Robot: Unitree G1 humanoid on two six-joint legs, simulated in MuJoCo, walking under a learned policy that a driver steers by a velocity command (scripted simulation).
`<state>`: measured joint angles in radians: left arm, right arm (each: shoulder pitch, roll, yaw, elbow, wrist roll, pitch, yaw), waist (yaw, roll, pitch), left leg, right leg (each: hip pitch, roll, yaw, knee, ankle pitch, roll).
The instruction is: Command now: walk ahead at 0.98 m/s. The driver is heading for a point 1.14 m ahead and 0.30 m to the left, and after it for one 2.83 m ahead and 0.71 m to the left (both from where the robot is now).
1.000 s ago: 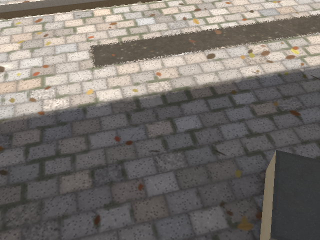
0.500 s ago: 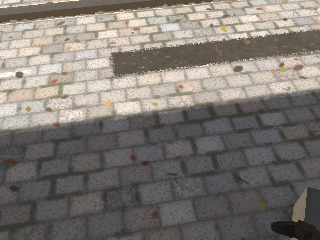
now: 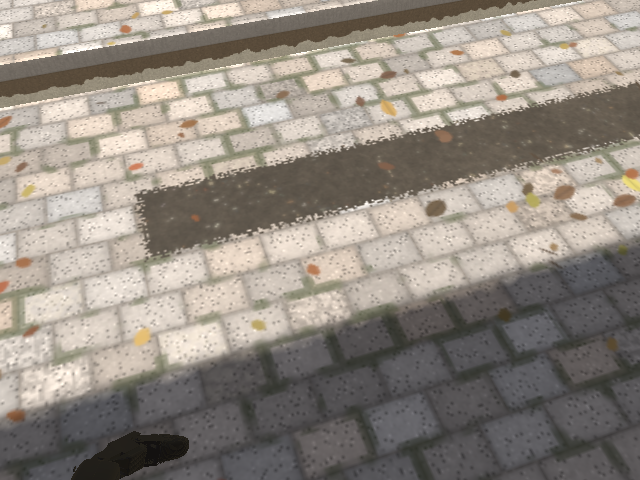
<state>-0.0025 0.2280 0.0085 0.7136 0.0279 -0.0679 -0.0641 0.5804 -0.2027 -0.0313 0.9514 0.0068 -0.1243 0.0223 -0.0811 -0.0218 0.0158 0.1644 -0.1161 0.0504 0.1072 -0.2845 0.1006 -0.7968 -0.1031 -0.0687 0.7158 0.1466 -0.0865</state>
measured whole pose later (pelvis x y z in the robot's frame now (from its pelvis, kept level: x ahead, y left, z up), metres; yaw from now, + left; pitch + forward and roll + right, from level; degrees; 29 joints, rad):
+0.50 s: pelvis +0.49 +0.00 +0.00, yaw +0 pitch +2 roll -1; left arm 0.54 0.24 0.04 1.01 -0.01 -0.14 -0.02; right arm -0.04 -0.24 0.02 0.71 -0.03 -0.08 0.06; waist 0.09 0.01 0.04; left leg -0.73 0.10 0.07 0.60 0.16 0.10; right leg 0.25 0.08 -0.05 0.04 -0.31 -0.06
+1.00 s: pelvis +0.99 +0.07 -0.01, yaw +22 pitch +3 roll +0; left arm -0.09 0.25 -0.04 0.62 0.03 -0.09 -0.02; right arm 0.52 -0.30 -0.08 0.93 0.01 -0.08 0.01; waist -0.15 0.00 0.03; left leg 0.14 -0.12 -0.27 0.32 -0.44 0.13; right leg -0.59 -0.04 0.05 0.50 0.01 0.00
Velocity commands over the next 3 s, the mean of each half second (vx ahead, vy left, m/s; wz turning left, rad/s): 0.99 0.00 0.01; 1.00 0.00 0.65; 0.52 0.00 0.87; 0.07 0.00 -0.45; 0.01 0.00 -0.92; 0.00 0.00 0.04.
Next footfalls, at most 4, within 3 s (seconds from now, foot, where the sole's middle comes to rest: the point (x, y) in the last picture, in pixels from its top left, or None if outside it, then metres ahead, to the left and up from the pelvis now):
0.12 right None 0.34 -0.08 -0.77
0.58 left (263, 345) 0.80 0.10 -0.77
1.02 right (291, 198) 1.26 0.01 -0.77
1.42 left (177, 170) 1.40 0.33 -0.77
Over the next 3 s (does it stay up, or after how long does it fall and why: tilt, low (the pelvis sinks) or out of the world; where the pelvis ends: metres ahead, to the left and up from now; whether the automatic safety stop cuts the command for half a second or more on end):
stays up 1.35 0.19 0.01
